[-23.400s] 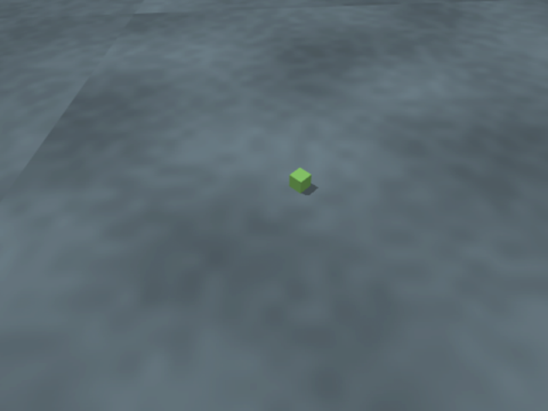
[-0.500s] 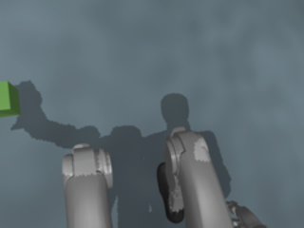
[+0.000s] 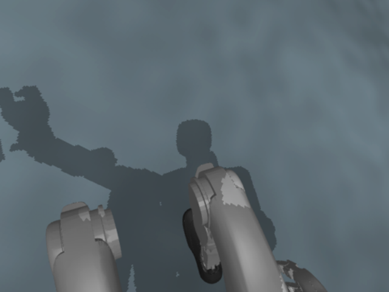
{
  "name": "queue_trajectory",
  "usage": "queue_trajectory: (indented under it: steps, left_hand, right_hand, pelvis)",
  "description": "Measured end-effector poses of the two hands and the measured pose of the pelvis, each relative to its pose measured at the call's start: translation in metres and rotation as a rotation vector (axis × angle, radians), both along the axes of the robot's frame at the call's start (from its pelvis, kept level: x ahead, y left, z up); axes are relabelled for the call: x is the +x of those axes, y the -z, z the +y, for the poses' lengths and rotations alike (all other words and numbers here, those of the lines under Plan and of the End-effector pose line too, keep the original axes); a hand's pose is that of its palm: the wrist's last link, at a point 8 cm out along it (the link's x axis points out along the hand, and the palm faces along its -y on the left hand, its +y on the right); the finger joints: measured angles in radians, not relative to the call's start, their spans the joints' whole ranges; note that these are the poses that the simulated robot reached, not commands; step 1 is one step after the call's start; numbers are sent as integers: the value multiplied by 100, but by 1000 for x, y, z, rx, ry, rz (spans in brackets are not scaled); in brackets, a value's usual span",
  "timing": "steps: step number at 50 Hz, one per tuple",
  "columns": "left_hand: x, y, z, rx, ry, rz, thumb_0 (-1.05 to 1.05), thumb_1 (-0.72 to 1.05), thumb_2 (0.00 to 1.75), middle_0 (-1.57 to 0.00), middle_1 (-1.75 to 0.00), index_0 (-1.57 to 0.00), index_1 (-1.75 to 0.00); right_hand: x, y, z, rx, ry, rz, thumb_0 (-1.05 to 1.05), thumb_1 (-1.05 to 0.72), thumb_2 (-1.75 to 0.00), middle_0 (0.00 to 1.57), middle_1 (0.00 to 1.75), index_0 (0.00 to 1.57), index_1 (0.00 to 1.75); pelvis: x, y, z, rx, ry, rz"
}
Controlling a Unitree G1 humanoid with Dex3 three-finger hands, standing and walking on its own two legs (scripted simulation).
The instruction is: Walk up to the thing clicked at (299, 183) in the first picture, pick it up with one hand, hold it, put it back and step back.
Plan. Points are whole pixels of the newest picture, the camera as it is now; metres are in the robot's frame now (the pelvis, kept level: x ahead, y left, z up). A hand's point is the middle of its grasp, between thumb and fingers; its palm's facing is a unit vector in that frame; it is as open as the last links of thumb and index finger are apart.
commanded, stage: approach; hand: left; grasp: from above
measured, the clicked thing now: out of the picture +0.45 +0.39 -0.28
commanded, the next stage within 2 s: close in in 0.68 s
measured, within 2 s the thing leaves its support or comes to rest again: neither
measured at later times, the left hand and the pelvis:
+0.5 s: hand out of the picture +0.41 +0.38 -0.16, palm faces -0.40 -0.14 -0.91, open 13.6 cm; pelvis +0.00 +0.00 +0.01, yaw +1 degrees
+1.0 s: hand out of the picture +0.41 +0.39 -0.18, palm faces -0.57 -0.16 -0.81, open 13.6 cm; pelvis -0.01 +0.00 +0.01, yaw +1 degrees
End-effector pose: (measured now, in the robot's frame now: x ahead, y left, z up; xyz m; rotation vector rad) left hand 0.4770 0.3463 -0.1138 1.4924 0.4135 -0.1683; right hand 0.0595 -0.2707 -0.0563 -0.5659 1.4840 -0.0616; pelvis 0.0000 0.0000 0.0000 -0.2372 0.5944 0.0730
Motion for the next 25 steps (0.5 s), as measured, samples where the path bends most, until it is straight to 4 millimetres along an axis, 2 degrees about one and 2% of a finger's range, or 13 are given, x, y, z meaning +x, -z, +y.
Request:
queue_trajectory:
  steps: [3,6,12,15,18,21,25]
  left_hand:
    - [0,1,1,34,-39,47,0,-44,93,-8,-109,-13,-103]
    - [-8,3,8,51,-78,104,0,-43,92,-7,-111,-13,-104]
    - [-47,10,36,41,-133,236,0,-42,90,-7,-113,-14,-105]
    - [-67,12,47,-3,-129,263,0,-43,90,-8,-113,-14,-105]
    - [-79,10,51,-50,-82,239,0,-44,91,-9,-112,-15,-105]
    - [-78,3,47,-82,-9,159,0,-45,93,-10,-110,-15,-104]
    - [-64,-11,37,-87,58,36,0,-46,95,-11,-108,-15,-103]
  right_hand:
    - [-14,2,1,21,32,19,0,-90,-89,21,30,20,30]
    - [-23,5,2,49,47,46,0,-90,-89,21,30,20,30]
    - [-23,10,1,86,12,98,0,-90,-89,21,30,20,30]
    - [-14,11,-2,83,-37,119,0,-90,-89,21,30,20,30]
    - [1,9,-8,60,-96,124,0,-90,-89,21,30,20,30]
    - [20,5,-13,23,-144,101,0,-91,-89,21,30,20,30]
    - [47,-1,-17,-23,-167,26,0,-91,-89,21,30,20,30]
  pelvis:
    - [-1,-2,0,6,-1,7]
    - [-2,-5,-1,14,-1,8]
    - [-4,-10,-3,27,-9,-2]
    - [-5,-11,-5,26,-14,-11]
    - [-5,-11,-7,21,-17,-24]
    - [-5,-10,-7,17,-18,-40]
    - [-5,-8,-5,11,-17,-47]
